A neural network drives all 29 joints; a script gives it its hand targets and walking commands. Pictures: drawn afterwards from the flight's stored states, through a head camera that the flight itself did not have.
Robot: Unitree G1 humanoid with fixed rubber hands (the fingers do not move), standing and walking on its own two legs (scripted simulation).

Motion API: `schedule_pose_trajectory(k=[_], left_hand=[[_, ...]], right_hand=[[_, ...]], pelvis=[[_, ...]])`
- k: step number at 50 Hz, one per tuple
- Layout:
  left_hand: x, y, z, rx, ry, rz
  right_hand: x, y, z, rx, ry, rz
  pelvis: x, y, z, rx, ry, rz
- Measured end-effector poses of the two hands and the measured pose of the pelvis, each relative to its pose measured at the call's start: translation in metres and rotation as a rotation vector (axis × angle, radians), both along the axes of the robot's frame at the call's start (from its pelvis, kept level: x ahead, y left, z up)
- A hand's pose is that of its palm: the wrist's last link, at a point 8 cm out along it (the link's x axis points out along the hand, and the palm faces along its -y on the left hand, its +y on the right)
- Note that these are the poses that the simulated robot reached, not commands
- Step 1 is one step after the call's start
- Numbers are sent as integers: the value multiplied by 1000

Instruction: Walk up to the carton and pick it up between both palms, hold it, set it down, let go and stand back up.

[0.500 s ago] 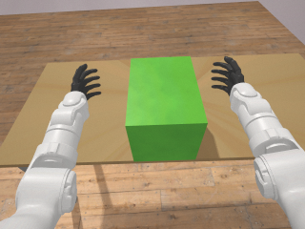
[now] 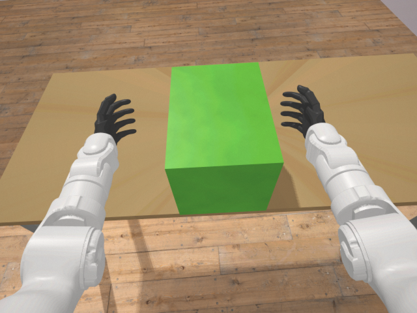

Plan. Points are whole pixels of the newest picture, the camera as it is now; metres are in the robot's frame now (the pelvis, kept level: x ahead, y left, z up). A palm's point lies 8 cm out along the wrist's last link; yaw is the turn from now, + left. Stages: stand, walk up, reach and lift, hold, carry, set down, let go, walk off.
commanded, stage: reach and lift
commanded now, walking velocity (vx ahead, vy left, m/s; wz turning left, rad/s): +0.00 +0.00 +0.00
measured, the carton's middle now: (218, 138) +0.52 -0.02 -0.03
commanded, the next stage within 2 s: none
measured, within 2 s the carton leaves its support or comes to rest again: neither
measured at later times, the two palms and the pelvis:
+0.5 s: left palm (123, 156) +0.45 +0.19 +0.01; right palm (300, 145) +0.45 -0.19 +0.02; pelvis +0.00 +0.01 -0.01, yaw -1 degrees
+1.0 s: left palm (139, 155) +0.45 +0.16 +0.01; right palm (292, 143) +0.45 -0.17 +0.03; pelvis +0.00 +0.01 -0.01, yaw -1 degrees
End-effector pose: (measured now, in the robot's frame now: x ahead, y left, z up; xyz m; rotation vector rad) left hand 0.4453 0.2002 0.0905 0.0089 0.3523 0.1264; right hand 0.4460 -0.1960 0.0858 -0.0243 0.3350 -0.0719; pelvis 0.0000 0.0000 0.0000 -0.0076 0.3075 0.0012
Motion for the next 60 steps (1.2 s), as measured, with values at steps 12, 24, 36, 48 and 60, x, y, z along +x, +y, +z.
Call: schedule_pose_trajectory(k=[12, 24, 36, 48, 60], left_hand=[[2, -7, -41, 8, 2, -16], [4, -6, -77, 19, -1, -26], [5, -11, -72, 16, -19, -38], [3, -33, -76, -2, -53, -90], [2, -61, -83, 26, -69, -34]], right_hand=[[-1, 5, -36, 4, -10, 11], [3, 4, -68, 21, -14, 7], [8, 1, -59, 16, -45, 16], [4, 22, -60, 15, -65, 14], [5, 28, -68, 22, -108, -56]], pelvis=[[-2, 6, -6, -3, 120, -9], [-2, 12, -12, -5, 233, -14], [4, 11, -11, -1, 224, -19], [3, 10, -9, -2, 211, -18], [8, 14, -9, 7, 238, -36]])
